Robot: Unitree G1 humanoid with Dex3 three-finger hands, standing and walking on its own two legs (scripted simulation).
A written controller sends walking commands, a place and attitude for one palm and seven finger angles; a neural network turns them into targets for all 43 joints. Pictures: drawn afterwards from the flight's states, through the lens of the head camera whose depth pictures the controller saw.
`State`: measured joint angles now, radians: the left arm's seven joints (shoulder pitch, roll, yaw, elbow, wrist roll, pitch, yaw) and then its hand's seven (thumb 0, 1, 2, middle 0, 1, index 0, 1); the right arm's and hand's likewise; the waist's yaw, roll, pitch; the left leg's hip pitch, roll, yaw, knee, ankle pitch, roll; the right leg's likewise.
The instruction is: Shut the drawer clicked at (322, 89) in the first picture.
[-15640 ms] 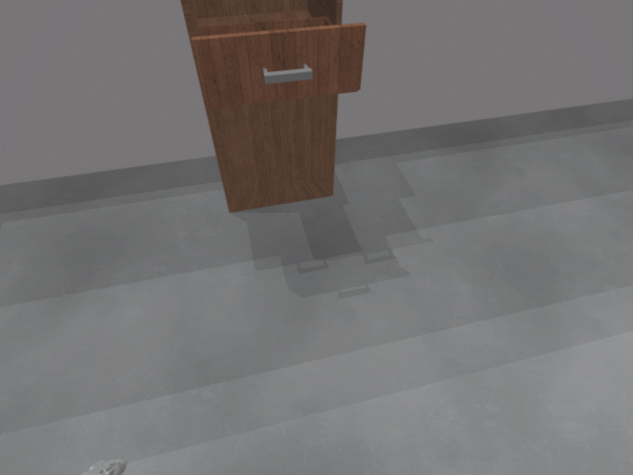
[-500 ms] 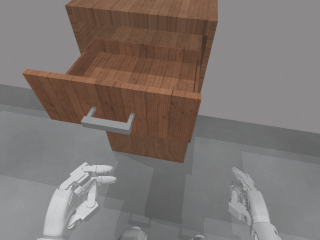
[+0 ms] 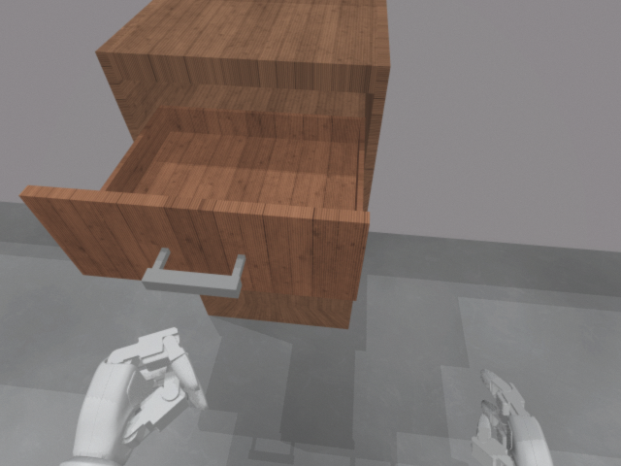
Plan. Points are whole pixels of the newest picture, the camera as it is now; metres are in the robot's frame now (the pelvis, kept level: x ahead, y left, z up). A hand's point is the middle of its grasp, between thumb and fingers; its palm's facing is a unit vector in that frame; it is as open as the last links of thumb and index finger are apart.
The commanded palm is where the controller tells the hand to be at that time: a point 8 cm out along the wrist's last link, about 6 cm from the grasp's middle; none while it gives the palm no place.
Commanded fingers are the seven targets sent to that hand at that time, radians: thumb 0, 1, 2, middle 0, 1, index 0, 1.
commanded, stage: raise the hand and make a fist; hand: left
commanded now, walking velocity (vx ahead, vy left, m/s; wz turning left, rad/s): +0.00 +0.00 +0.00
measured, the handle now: (197, 270) +0.35 +0.18 +0.05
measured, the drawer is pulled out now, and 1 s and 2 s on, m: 0.30 0.30 0.30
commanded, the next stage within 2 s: bring the fist close to the handle in 0.80 s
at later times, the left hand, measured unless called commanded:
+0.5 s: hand (135, 368) +0.18 +0.17 +0.15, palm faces +0.01 -1.00 -0.09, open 3.2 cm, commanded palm +0.14 +0.22 +0.15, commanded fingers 0.00 0.90 0.90 -1.40 -1.60 -1.40 -1.60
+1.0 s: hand (144, 380) +0.18 +0.16 +0.14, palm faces +0.01 -1.00 -0.08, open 3.2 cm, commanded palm +0.14 +0.21 +0.14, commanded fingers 0.00 0.90 0.90 -1.40 -1.60 -1.40 -1.60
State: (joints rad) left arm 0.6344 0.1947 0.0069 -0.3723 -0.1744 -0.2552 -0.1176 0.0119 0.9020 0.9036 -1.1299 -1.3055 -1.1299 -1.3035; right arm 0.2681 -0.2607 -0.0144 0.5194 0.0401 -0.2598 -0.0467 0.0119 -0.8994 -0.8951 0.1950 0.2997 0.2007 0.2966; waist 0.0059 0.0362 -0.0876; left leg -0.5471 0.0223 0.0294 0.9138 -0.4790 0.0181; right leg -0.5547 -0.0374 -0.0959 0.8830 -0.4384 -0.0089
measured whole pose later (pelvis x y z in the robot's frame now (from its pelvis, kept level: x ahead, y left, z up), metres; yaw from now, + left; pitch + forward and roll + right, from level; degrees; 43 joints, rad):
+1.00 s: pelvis +0.00 -0.01 +0.03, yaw +1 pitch +0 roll -1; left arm 0.54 0.23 0.16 -0.35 -0.28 -0.10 -0.26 0.01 0.90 0.90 -1.40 -1.60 -1.40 -1.60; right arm 0.24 -0.25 0.06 0.60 0.06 -0.38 -0.06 0.01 -0.90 -0.89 0.20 0.30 0.20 0.30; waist 0.05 0.06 -0.07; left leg -0.32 0.03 0.01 0.71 -0.39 0.00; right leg -0.32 -0.02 -0.11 0.68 -0.36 -0.03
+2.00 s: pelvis +0.00 -0.01 +0.00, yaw +0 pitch +10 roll -1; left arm 0.20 0.19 0.11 0.10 -0.22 -0.33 -0.21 0.01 0.90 0.90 -1.40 -1.60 -1.40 -1.60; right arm 0.24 -0.25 0.02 0.58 0.02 -0.24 -0.02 0.01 -0.90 -0.89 0.20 0.30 0.20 0.30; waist -0.02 0.03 -0.08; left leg -0.63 0.02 0.03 0.92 -0.46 0.01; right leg -0.65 -0.04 -0.09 0.90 -0.43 -0.02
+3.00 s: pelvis -0.01 -0.01 +0.00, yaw +0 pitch +11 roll +0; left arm -0.15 0.24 0.15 0.42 -0.21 -0.34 -0.23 -0.06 0.77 0.90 -1.40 -1.60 -1.40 -1.60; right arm 0.23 -0.27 0.03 0.62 0.03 -0.16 -0.04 0.01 -0.90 -0.89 0.20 0.30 0.20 0.30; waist -0.03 0.03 -0.06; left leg -0.66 0.02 0.01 0.92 -0.45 0.00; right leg -0.67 -0.03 -0.11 0.90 -0.42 -0.03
